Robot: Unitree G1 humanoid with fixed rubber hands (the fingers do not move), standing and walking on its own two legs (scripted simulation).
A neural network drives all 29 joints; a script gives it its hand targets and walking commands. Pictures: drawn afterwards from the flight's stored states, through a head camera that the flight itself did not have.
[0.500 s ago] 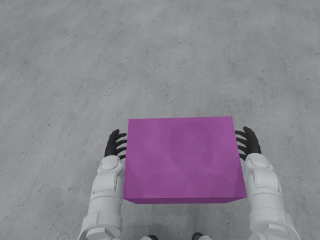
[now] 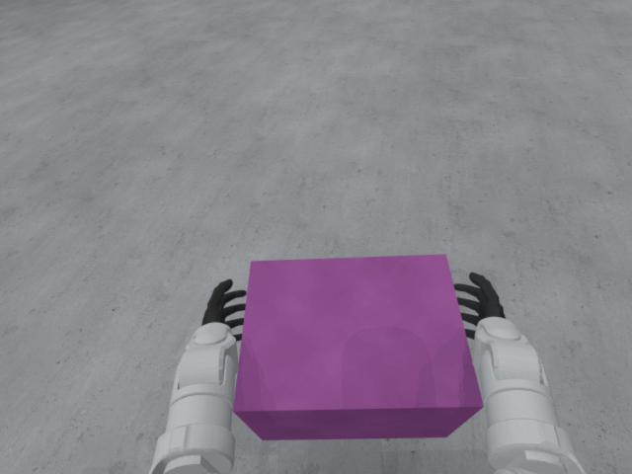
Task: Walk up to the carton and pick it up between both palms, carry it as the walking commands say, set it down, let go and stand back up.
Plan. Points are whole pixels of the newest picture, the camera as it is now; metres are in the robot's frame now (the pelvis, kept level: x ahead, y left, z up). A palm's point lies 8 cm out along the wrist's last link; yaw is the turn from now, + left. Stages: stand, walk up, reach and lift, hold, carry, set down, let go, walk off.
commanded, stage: reach and lift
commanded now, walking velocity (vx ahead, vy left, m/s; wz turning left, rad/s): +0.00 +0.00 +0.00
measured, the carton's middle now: (350, 350) +0.32 +0.00 -0.07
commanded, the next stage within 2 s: hold in 1.20 s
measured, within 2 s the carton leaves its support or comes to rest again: neither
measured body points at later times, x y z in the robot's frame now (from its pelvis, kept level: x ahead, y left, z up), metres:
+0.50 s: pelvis +0.00 +0.01 +0.01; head -0.06 +0.00 +0.45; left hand +0.30 +0.19 +0.05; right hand +0.32 -0.18 +0.05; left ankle +0.00 +0.15 -0.74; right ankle +0.02 -0.12 -0.74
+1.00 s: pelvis +0.02 +0.01 +0.01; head -0.04 +0.00 +0.46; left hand +0.30 +0.19 +0.04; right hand +0.31 -0.19 +0.04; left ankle +0.00 +0.15 -0.74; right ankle +0.02 -0.12 -0.74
